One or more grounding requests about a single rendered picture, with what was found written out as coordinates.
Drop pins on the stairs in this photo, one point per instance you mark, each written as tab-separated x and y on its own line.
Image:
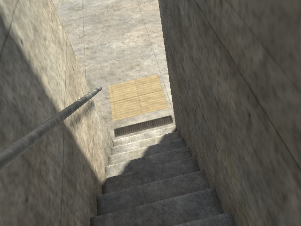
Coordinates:
153	180

